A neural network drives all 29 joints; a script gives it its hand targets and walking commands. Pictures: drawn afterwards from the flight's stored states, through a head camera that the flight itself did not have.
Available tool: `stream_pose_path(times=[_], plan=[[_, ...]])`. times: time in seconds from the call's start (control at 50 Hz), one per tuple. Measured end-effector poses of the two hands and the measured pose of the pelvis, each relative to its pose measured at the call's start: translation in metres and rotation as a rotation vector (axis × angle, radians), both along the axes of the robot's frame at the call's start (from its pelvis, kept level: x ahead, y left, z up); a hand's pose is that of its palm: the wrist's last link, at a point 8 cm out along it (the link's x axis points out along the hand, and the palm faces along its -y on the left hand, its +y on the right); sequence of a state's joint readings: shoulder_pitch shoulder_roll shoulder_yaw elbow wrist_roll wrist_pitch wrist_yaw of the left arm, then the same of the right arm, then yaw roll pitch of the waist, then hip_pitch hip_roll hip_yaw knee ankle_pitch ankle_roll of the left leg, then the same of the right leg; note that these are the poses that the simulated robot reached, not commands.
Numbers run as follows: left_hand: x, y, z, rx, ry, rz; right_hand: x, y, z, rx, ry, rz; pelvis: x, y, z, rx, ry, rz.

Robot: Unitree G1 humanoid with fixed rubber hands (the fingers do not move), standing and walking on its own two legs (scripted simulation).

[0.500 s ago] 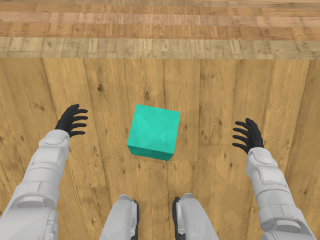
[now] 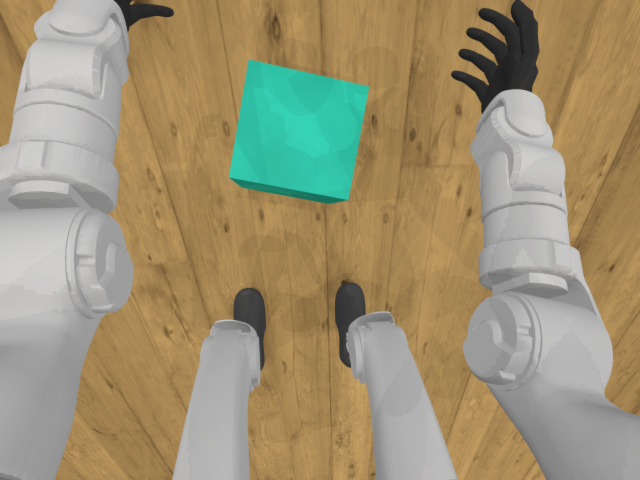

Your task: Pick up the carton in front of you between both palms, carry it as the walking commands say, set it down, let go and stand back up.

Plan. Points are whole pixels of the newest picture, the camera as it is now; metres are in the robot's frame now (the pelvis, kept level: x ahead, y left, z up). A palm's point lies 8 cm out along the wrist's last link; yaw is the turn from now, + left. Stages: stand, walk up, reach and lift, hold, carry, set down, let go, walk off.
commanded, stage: reach and lift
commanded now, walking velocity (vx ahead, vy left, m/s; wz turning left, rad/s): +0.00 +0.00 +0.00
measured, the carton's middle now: (296, 144) +0.53 -0.02 -0.53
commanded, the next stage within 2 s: none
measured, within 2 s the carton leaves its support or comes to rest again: leaves its support in 1.68 s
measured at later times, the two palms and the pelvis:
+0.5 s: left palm (179, 107) +0.55 +0.17 -0.35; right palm (424, 147) +0.49 -0.21 -0.34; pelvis +0.00 -0.01 -0.17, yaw -3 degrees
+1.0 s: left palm (202, 120) +0.56 +0.15 -0.46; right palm (394, 153) +0.50 -0.20 -0.46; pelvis -0.04 -0.01 -0.28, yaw -3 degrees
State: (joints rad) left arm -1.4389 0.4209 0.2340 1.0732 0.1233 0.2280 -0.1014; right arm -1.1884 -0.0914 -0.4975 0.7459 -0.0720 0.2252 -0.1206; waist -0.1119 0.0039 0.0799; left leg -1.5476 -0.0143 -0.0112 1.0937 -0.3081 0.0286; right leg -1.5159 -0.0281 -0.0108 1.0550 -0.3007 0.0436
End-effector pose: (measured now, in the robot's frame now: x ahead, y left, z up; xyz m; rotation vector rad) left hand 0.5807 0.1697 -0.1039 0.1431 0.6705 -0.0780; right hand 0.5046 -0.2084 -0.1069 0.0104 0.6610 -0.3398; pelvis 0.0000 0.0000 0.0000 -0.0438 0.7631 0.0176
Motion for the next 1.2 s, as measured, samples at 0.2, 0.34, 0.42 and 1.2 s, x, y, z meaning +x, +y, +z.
stream_pose_path(times=[0.2,0.34,0.42,1.2], plan=[[-0.007,-0.009,-0.07,-0.017,0.048,0.04,-0.006,-0.001,-0.065,0.007,0.038,0.007,0.027,-0.005,-0.024,-0.014,0.164,-0.01],[-0.012,-0.01,-0.151,-0.004,0.04,0.062,-0.008,-0.003,-0.144,0.003,0.047,0.014,0.023,-0.011,-0.088,-0.023,0.226,-0.02],[-0.022,-0.006,-0.204,0.014,0.041,0.066,-0.014,-0.003,-0.193,0.001,0.051,0.027,0.012,-0.013,-0.128,-0.025,0.212,-0.023],[-0.02,-0.024,-0.354,-0.011,0.038,0.052,-0.002,0.016,-0.351,0.038,0.091,0.091,-0.029,-0.012,-0.282,-0.025,-0.104,-0.034]])
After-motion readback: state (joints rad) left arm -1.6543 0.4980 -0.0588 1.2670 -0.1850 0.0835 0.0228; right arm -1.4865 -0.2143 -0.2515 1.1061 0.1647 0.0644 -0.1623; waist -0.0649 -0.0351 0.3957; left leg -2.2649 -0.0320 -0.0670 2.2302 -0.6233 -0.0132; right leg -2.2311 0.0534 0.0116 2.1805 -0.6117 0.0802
